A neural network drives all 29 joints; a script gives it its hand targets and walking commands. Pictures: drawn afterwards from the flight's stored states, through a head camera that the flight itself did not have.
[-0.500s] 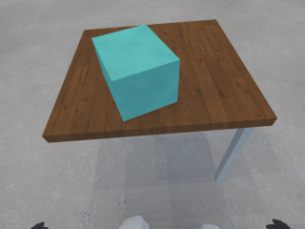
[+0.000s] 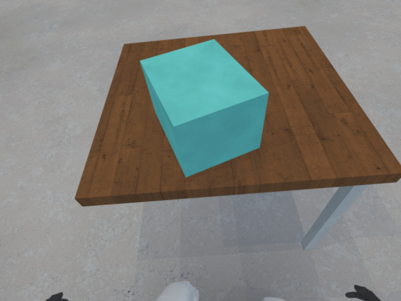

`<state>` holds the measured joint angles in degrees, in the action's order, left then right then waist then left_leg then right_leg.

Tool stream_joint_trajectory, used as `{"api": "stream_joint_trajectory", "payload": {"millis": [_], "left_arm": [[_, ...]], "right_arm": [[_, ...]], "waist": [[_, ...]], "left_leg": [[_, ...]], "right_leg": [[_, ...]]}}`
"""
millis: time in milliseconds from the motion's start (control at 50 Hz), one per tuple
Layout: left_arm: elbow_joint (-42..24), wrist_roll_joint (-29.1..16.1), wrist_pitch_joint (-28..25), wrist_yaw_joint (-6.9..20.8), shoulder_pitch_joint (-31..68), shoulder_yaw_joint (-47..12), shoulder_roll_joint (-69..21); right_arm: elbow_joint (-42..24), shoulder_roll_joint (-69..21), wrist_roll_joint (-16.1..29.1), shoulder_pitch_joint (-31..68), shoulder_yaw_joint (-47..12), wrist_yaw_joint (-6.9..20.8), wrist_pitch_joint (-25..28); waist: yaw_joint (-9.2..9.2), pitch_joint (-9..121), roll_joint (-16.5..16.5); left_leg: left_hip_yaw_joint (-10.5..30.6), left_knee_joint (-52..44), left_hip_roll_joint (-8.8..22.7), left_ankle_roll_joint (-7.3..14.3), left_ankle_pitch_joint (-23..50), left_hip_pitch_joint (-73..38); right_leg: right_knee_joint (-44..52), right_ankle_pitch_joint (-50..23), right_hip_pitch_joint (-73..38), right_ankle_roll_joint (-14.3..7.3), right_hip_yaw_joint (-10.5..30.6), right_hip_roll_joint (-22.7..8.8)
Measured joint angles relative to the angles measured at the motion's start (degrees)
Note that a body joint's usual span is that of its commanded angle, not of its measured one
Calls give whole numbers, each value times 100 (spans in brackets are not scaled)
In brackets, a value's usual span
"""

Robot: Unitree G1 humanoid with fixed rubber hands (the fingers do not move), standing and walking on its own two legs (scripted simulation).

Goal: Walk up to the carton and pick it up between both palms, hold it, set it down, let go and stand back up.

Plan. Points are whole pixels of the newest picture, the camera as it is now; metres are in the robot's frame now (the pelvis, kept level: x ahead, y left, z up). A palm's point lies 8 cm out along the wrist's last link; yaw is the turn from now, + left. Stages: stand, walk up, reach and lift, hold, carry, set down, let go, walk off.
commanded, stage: walk up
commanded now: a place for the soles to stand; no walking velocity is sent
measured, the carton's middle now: (200, 104) +0.58 +0.03 +0.04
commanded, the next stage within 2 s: reach and lift in 1.76 s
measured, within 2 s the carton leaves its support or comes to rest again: neither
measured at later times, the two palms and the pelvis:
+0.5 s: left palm out of the picture +0.12 +0.35 -0.08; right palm out of the picture +0.13 -0.26 -0.09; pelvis +0.05 +0.04 +0.01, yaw +1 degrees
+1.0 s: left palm out of the picture +0.12 +0.34 -0.06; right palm out of the picture +0.11 -0.28 -0.09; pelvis +0.04 +0.02 +0.01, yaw +0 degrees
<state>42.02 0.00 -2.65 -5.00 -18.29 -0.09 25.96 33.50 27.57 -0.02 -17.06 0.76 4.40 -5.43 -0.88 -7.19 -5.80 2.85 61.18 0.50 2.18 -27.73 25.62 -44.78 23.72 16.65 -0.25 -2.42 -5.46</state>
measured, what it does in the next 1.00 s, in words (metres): steps on the spot: left foot, then right foot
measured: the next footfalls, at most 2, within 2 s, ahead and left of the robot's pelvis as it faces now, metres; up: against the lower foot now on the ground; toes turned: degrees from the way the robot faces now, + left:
left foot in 0.06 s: +0.12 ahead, +0.15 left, +0.00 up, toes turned +0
right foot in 0.40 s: +0.12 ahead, -0.11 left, +0.00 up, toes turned -1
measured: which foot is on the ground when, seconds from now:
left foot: up 0.00-0.04, down 0.06-1.00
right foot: down 0.00-0.08, up 0.10-0.38, down 0.40-1.00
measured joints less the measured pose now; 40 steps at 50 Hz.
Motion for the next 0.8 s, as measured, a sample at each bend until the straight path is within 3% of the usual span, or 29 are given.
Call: {"api": "stream_joint_trajectory", "payload": {"millis": [60,100,200,300,380,440,520,800], "left_arm": [[-1,0,1,2,0,0,50],[8,0,54,10,3,0,119],[0,0,159,61,7,-1,157],[-2,0,159,168,5,-1,132],[-4,0,159,199,2,-1,85],[-2,0,158,203,51,-2,-50],[-1,0,157,249,59,-1,-173],[-1,0,157,323,61,-1,-134]], "right_arm": [[14,108,1,-4,-1,0,18],[68,58,1,10,-2,-1,122],[349,-457,0,9,-3,-32,166],[443,-743,0,11,-1,-133,198],[444,-738,0,10,-2,-184,230],[479,-649,0,13,0,-195,229],[498,-490,0,106,-1,-195,230],[951,-492,0,310,-1,-195,243]], "waist": [[-4,20,-84],[-2,-79,19],[-1,-89,324],[4,-86,632],[8,-80,769],[4,-73,684],[3,4,515],[3,186,500]], "left_leg": [[5,-1106,93,0,119,-98],[-136,-1141,-7,-87,665,-128],[-291,-1269,-103,-80,574,-268],[-327,-1674,-146,-73,713,-453],[-332,-1702,-149,-77,685,-463],[-254,-1644,-131,-95,653,-471],[-232,-1716,-132,-117,660,-497],[-239,-1964,-132,-158,836,-654]], "right_leg": [[-97,132,22,24,-1,-153],[-524,258,127,20,132,-300],[-1437,402,643,21,324,71],[-1238,404,756,21,334,258],[-212,358,493,21,341,257],[153,-396,353,165,272,270],[155,-302,351,188,251,267],[221,-375,283,188,261,266]]}}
